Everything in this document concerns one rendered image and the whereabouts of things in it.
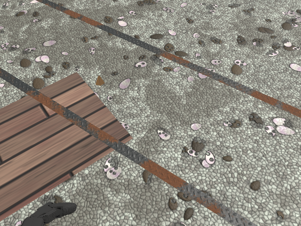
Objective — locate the robot left hand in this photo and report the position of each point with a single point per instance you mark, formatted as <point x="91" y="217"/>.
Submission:
<point x="48" y="212"/>

